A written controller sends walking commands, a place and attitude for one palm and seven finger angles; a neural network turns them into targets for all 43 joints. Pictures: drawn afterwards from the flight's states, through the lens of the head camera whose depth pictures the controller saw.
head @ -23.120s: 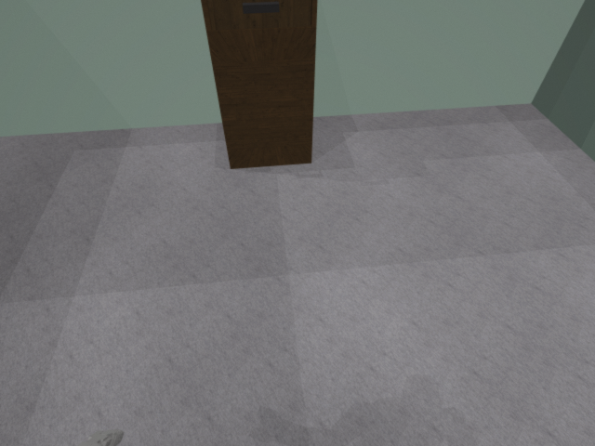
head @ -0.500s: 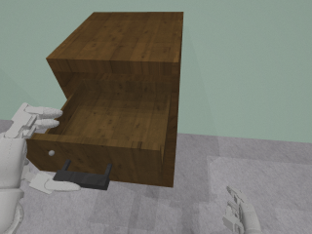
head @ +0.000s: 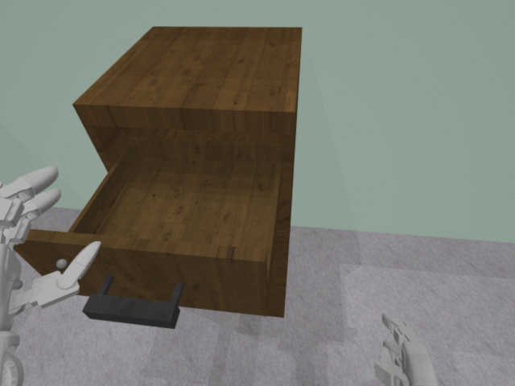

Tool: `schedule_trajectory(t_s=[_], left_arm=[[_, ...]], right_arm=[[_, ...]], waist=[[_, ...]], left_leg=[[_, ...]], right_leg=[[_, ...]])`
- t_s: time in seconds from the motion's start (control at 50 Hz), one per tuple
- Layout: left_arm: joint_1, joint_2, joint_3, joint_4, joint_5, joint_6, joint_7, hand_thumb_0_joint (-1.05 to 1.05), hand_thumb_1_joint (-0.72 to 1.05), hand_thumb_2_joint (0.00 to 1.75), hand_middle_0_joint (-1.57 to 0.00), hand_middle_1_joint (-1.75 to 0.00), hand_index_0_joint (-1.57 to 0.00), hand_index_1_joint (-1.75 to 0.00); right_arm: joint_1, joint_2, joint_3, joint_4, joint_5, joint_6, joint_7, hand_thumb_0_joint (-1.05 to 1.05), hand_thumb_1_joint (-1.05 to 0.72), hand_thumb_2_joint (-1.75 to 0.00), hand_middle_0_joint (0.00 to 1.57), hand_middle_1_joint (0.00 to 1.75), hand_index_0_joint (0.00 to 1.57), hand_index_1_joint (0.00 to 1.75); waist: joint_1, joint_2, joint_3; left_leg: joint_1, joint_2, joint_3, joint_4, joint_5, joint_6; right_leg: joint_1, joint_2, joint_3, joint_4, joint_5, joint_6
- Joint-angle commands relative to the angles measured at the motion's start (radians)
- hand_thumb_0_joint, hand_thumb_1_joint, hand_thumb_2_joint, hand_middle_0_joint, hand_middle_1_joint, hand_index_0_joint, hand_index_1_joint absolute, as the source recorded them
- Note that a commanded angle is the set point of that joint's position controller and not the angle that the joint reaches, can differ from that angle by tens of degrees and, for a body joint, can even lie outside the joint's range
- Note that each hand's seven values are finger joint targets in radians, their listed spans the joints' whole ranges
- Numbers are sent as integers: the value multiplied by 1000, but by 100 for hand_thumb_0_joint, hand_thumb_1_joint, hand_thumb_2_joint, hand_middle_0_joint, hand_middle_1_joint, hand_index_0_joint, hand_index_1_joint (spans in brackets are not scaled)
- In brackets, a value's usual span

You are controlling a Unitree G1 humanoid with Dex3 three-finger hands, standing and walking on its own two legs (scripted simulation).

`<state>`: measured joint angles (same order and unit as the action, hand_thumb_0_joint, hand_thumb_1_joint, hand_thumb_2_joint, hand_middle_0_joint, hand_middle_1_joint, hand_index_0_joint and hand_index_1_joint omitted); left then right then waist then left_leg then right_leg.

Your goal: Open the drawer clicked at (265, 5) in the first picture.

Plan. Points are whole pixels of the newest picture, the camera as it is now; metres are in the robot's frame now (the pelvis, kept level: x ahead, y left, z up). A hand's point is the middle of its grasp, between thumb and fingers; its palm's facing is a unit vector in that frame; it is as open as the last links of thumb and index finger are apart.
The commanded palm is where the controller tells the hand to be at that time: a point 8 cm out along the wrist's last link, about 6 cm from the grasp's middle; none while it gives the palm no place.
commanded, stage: draw the hand back to the body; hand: left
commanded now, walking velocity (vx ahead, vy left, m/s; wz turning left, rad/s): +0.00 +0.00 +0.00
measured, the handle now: (138, 297) +0.23 +0.22 +0.02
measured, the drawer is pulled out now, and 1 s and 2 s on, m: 0.29 0.29 0.29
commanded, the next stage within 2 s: step back with the hand held close in 0.34 s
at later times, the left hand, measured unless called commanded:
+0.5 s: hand (58, 273) +0.17 +0.22 +0.20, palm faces +0.43 -0.80 -0.41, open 7.5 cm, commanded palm +0.11 +0.27 +0.21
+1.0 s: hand (10, 318) +0.13 +0.25 +0.20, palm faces +0.38 -0.77 -0.51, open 7.4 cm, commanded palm +0.06 +0.29 +0.21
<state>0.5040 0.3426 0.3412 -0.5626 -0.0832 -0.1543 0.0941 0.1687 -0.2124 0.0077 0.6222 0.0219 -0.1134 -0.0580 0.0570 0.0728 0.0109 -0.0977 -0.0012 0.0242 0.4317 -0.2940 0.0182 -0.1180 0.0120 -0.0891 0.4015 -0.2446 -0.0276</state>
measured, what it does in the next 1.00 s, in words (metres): shifts its weight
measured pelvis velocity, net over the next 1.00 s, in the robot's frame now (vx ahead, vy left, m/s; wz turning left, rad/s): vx -0.07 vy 0.01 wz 0.01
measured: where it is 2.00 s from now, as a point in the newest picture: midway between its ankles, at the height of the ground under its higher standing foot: outside the picture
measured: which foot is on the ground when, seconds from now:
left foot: down 0.00-1.00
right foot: down 0.00-1.00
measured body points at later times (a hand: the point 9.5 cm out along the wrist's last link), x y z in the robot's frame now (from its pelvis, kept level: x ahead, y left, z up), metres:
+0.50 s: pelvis -0.01 -0.01 +0.00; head -0.02 -0.04 +0.45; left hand +0.14 +0.27 +0.22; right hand +0.18 -0.23 -0.09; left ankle -0.04 +0.10 -0.74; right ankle -0.01 -0.10 -0.74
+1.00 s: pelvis -0.07 +0.01 -0.01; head -0.03 +0.02 +0.43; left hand +0.10 +0.29 +0.22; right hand +0.12 -0.22 -0.09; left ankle -0.04 +0.10 -0.74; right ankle -0.01 -0.10 -0.74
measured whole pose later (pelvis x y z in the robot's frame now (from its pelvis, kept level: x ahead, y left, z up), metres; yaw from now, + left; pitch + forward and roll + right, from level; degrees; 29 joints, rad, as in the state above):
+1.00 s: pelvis -0.07 +0.01 -0.01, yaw +1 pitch +2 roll +0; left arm 0.59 0.46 0.49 -0.72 -0.06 -0.22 0.13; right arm 0.18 -0.19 0.00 0.55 0.02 -0.07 -0.06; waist 0.01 -0.03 0.04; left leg -0.36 -0.03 0.03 0.59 -0.26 0.04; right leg -0.38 -0.03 -0.09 0.57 -0.22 -0.01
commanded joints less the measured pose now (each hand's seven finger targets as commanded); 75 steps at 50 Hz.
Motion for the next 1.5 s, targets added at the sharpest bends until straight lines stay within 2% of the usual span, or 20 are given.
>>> schedule_trajectory(t_s=[0.0,0.06,0.12,0.42,0.44,0.46,0.5,0.54,0.6,0.76,0.94,1.02,1.08,1.12,1.18,1.22,1.24,1.3,1.36,1.48], left_arm=[[-58,167,124,-196,-4,-50,28,0,69,81,-22,-43,-22,-43],[-84,170,117,-224,1,-49,29,0,80,86,-21,-37,-21,-37],[-72,158,112,-181,-4,-42,30,0,90,90,-20,-30,-20,-30],[-67,169,123,-174,-5,-58,31,0,90,90,-20,-30,-20,-30],[-180,297,254,-262,-4,-91,33,0,90,90,-20,-30,-20,-30],[-191,300,260,-240,0,-108,29,0,90,90,-20,-30,-20,-30],[-41,201,179,-166,10,-102,21,0,90,90,-20,-30,-20,-30],[22,191,174,-174,11,-103,23,0,90,90,-20,-30,-20,-30],[89,215,208,-224,11,-110,34,0,90,90,-20,-30,-20,-30],[121,268,258,-350,11,-118,58,0,90,90,-20,-30,-20,-30],[78,244,259,-337,22,-122,64,0,90,90,-20,-30,-20,-30],[40,237,250,-314,24,-120,68,0,90,90,-20,-30,-20,-30],[-1,240,228,-332,24,-126,75,0,90,90,-20,-30,-20,-30],[9,238,226,-323,23,-121,83,0,90,90,-20,-30,-20,-30],[21,258,251,-362,25,-120,86,0,90,90,-20,-30,-20,-30],[34,262,268,-403,31,-144,87,0,90,90,-20,-30,-20,-30],[13,267,281,-415,45,-154,86,0,90,90,-20,-30,-20,-30],[32,238,259,-396,34,-158,84,0,90,90,-20,-30,-20,-30],[56,216,236,-375,31,-149,69,0,90,90,-20,-30,-20,-30],[72,255,263,-379,-1,-147,34,0,90,90,-20,-30,-20,-30]], right_arm=[[-123,-88,-33,-173,-3,-54,-9,0,-90,-90,20,30,20,30],[-126,-92,-31,-172,-3,-55,-10,0,-90,-90,20,30,20,30],[-125,-88,-29,-171,-3,-52,-8,0,-90,-90,20,30,20,30],[-132,-84,-31,-169,1,-64,-9,0,-90,-90,20,30,20,30],[-81,-104,-31,-206,10,-42,-5,0,-90,-90,20,30,20,30],[-72,-88,-31,-191,10,-36,-6,0,-90,-90,20,30,20,30],[-88,-93,-38,-190,11,-23,-7,0,-90,-90,20,30,20,30],[-88,-102,-46,-195,13,-12,-6,0,-90,-90,20,30,20,30],[-89,-107,-58,-207,12,2,-8,0,-90,-90,20,30,20,30],[-94,-125,-72,-228,9,15,-19,0,-90,-90,20,30,20,30],[-69,-126,-60,-233,-4,-22,-9,0,-90,-90,20,30,20,30],[-59,-121,-56,-230,3,-31,-5,0,-90,-90,20,30,20,30],[-37,-118,-59,-207,4,-31,-4,0,-90,-90,20,30,20,30],[-44,-105,-52,-184,-4,-26,-3,0,-90,-90,20,30,20,30],[-64,-114,-46,-195,-7,-22,-11,0,-90,-90,20,30,20,30],[-81,-125,-44,-225,-6,-32,-14,0,-90,-90,20,30,20,30],[-78,-116,-47,-230,-19,-41,-14,0,-90,-90,20,30,20,30],[-40,-108,-64,-186,-33,-69,-1,0,-90,-90,20,30,20,30],[-44,-116,-69,-159,-26,-79,17,0,-90,-90,20,30,20,30],[-92,-128,-50,-162,-24,-78,32,0,-90,-90,20,30,20,30]], waist=[[2,-26,-97],[-2,22,-97],[-1,-22,-81],[3,-23,-74],[-41,-62,32],[-45,-67,15],[-57,-123,-37],[-61,-101,-91],[-60,-85,-164],[-56,-15,-185],[-52,54,-109],[-63,-44,-86],[-80,-186,-81],[-79,-222,-104],[-76,-72,-86],[-64,188,-79],[-67,248,-72],[-62,89,-125],[-58,118,-179],[-46,147,-206]], left_leg=[[3,41,-36,-48,351,-15],[10,37,-34,-42,358,-16],[0,37,-36,-52,309,-11],[-8,31,-32,-50,243,-3],[-98,48,-63,-4,183,22],[-98,38,-71,32,140,15],[-77,29,-59,85,151,18],[-83,31,-50,100,161,18],[-95,57,-63,65,266,15],[-200,111,-136,25,345,20],[-449,190,-192,-77,78,58],[-482,134,-158,0,-106,45],[-280,22,-82,258,-161,7],[-174,3,-49,376,-110,0],[-203,71,-112,84,-80,17],[-448,247,-313,-177,-176,73],[-544,315,-388,-258,-224,101],[-231,301,-295,-65,430,129],[-42,274,-211,-11,679,109],[-75,256,-227,-37,528,91]], right_leg=[[42,-39,25,-35,277,2],[38,-39,30,-39,281,-2],[27,-39,27,-45,242,3],[21,-45,42,-69,185,6],[-84,-112,139,-122,221,9],[-99,-152,157,-136,221,-10],[-112,-182,151,-122,249,-16],[-100,-198,143,-93,263,-20],[-51,-175,106,-21,308,-9],[-26,-129,85,82,303,-1],[6,-74,82,225,37,20],[-36,-126,151,136,35,3],[-293,-258,279,-99,-161,-62],[-368,-322,266,-141,-159,-91],[-304,-222,148,-1,-83,-38],[-136,-60,63,290,-147,24],[-90,-15,71,480,-190,32],[-291,-9,108,550,-262,33],[-300,-7,58,409,-211,47],[-157,3,51,142,-132,41]])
